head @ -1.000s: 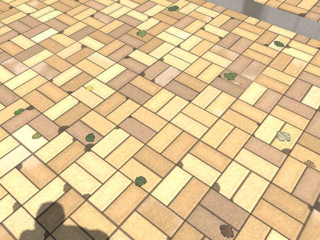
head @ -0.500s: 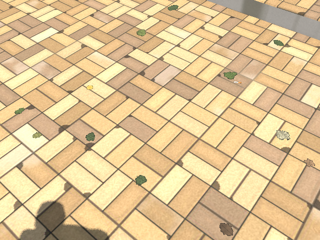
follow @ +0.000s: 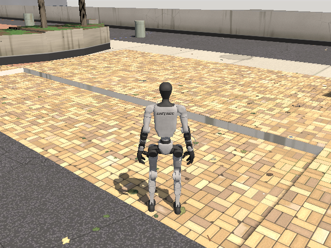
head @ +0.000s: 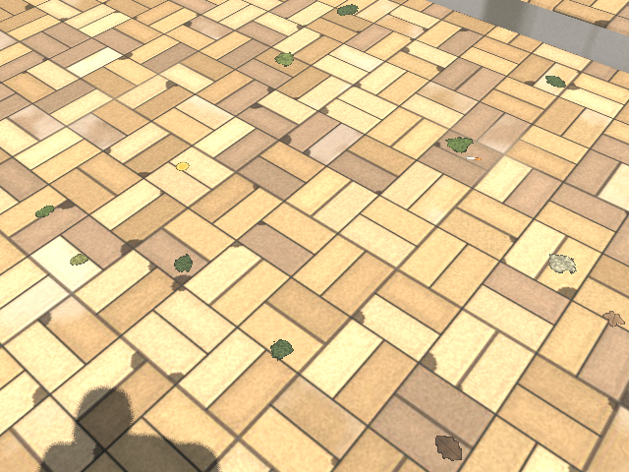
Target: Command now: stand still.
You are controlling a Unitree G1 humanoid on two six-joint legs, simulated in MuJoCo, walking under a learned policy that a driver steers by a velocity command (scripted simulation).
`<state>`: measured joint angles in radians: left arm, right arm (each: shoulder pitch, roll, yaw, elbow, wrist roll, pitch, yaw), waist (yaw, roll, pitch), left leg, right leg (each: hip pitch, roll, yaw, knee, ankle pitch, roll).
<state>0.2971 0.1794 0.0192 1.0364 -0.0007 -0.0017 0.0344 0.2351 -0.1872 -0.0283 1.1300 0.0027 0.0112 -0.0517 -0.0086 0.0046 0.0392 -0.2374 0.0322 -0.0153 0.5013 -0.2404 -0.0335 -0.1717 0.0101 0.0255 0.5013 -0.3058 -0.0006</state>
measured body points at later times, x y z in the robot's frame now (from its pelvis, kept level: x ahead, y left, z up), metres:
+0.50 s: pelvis +0.00 +0.00 +0.00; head +0.01 +0.00 +0.45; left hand +0.00 +0.24 -0.16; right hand +0.00 -0.23 -0.16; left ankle +0.02 +0.14 -0.74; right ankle -0.02 -0.12 -0.74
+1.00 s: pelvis +0.09 +0.04 +0.00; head +0.09 +0.05 +0.45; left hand +0.11 +0.29 -0.15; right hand +0.04 -0.20 -0.14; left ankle +0.03 +0.13 -0.74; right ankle +0.01 -0.10 -0.65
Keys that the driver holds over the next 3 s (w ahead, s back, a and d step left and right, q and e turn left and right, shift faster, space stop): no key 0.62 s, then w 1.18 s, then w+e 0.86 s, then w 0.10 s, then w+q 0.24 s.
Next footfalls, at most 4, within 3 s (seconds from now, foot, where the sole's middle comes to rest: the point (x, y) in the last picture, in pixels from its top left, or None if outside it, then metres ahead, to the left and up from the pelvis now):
1.32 right None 0.44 -0.10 -0.77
1.88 left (269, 366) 0.76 0.14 -0.77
2.44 right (381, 279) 1.01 -0.15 -0.77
2.96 left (357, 185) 1.37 -0.10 -0.77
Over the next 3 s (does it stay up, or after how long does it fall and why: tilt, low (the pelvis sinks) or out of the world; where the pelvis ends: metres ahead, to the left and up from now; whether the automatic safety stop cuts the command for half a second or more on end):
stays up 1.20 -0.11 -0.02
